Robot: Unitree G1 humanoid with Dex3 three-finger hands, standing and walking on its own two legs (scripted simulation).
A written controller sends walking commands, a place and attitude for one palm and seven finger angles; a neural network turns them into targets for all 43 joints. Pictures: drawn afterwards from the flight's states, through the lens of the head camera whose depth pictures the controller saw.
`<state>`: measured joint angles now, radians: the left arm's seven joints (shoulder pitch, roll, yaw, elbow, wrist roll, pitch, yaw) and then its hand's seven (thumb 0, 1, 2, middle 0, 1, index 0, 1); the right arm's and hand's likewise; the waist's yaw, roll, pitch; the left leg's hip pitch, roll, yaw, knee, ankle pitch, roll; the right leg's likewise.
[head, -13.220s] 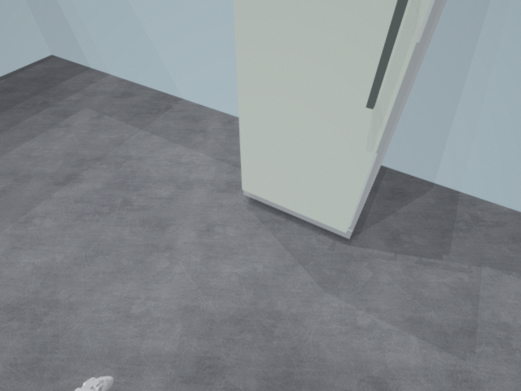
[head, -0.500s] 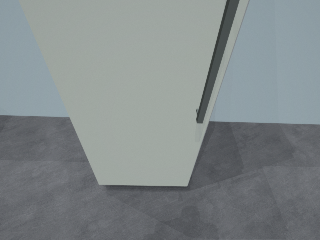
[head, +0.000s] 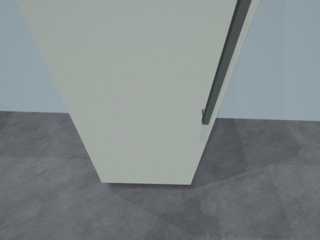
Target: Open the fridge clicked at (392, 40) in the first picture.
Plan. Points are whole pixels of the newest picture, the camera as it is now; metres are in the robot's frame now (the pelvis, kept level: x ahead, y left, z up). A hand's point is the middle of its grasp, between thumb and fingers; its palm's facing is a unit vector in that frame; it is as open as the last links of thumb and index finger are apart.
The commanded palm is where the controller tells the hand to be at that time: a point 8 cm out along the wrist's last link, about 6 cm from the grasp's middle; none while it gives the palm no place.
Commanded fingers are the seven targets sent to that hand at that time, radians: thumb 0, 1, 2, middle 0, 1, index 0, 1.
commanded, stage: look again from close up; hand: right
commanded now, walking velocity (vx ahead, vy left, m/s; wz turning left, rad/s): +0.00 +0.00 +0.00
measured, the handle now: (219, 69) +0.51 -0.13 +0.17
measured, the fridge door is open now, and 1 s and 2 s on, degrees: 0 0 0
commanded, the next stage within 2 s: raise the hand to about handle height in 0.42 s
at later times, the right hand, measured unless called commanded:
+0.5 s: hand out of the picture +0.02 -0.16 -0.17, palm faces +0.02 +0.98 -0.21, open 7.4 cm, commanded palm none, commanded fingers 0.00 -0.90 -0.90 0.20 0.30 0.20 0.30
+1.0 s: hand out of the picture +0.12 -0.20 -0.03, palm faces +0.10 +1.00 +0.01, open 8.9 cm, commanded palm +0.13 -0.24 +0.00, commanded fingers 0.00 -0.32 -0.65 0.24 0.68 0.24 0.68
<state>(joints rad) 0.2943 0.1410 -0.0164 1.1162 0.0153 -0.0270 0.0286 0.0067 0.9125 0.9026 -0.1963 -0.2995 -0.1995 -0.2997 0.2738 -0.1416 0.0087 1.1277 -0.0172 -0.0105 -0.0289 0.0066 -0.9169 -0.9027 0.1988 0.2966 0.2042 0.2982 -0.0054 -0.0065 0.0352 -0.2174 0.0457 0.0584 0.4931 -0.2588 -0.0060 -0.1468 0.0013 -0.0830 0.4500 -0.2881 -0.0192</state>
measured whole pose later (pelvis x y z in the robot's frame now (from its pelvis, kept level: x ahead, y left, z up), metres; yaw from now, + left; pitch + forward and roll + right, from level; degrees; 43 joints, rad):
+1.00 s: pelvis -0.03 +0.02 -0.05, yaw -2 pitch +7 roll +1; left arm 0.18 0.30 0.05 0.48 -0.03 -0.27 0.03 0.01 0.91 0.90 -0.20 -0.30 -0.20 -0.30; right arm 0.49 -0.22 -0.22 0.11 0.30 -0.44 0.38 0.01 -0.53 -0.75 0.23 0.53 0.23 0.53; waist -0.04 0.04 -0.08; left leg -0.61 0.04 0.11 0.91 -0.42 0.03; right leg -0.59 -0.04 -0.02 0.93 -0.46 0.00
